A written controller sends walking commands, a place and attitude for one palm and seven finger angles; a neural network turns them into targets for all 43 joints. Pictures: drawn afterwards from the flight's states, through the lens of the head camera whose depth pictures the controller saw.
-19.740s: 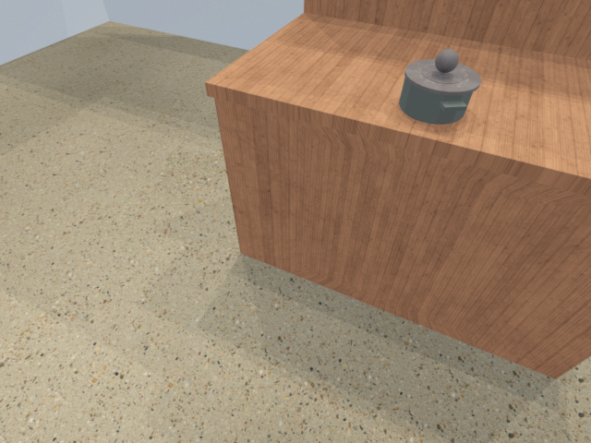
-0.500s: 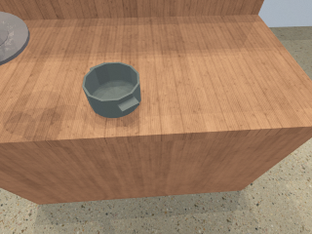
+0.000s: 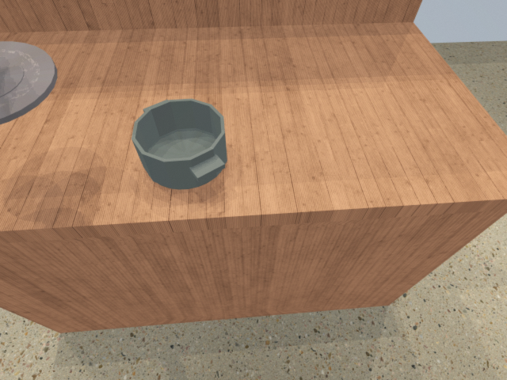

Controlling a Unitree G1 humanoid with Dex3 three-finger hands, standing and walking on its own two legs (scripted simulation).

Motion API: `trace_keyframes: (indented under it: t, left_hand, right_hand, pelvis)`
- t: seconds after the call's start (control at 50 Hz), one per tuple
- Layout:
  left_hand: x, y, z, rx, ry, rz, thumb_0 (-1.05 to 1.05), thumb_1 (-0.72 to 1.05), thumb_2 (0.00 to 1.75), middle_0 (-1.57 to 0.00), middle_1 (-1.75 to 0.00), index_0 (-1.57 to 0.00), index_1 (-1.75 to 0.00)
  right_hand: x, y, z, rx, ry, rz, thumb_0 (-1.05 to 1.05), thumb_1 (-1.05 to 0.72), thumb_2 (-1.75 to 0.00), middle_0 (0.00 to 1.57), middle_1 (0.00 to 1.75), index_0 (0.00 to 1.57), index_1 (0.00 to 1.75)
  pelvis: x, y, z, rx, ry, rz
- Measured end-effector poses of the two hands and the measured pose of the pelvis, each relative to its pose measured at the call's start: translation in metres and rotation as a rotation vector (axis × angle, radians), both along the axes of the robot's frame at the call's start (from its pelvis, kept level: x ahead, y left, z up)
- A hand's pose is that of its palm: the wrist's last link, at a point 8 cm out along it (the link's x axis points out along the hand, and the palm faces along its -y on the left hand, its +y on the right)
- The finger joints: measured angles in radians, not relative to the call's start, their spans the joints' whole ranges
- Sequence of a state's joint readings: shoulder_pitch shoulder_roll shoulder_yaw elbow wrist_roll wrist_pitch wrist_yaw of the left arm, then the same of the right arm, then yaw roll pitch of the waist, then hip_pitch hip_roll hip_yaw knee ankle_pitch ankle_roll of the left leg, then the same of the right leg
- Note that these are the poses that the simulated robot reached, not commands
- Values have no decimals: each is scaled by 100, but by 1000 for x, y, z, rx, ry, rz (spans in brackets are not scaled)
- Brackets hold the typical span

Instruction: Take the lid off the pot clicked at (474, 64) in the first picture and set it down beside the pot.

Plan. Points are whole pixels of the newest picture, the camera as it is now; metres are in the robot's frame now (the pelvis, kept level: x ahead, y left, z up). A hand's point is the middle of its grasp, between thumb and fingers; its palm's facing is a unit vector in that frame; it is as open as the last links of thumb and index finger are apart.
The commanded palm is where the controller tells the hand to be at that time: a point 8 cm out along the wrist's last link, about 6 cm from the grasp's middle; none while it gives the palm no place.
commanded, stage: lower the lid onto the table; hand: left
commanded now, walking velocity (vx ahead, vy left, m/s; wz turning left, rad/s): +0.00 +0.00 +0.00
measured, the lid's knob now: out of the picture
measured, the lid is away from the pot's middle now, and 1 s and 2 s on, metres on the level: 0.24 0.23 0.23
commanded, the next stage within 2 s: none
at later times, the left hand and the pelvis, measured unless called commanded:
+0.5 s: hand out of the picture +0.48 +0.33 +0.24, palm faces -0.27 -0.23 -0.93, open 8.1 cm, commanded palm +0.48 +0.33 +0.31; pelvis +0.01 +0.00 +0.00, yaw -1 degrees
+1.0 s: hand out of the picture +0.47 +0.33 +0.20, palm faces -0.34 -0.22 -0.92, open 8.1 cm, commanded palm +0.49 +0.33 +0.27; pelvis +0.00 +0.00 -0.01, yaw -1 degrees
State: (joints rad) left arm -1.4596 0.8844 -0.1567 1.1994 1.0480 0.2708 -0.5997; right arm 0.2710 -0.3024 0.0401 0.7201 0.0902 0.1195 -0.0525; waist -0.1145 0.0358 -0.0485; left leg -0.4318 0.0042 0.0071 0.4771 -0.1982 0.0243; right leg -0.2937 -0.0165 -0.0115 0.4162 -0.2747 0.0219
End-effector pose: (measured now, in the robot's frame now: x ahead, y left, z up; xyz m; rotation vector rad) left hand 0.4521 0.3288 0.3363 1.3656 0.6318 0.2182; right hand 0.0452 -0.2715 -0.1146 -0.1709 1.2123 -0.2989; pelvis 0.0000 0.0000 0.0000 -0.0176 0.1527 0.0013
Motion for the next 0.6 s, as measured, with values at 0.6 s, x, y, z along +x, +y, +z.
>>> trace_keyframes:
  t: [0.6]
  left_hand:
    - [22, 5, -49, -11, 72, -60, -2, 23, 72, -63, -101, -58, -97]
  right_hand:
    - [-1, 0, 1, -16, 21, -36, 1, -90, -90, 21, 30, 20, 30]
  pelvis:
    - [8, 3, -3, -7, 31, -11]
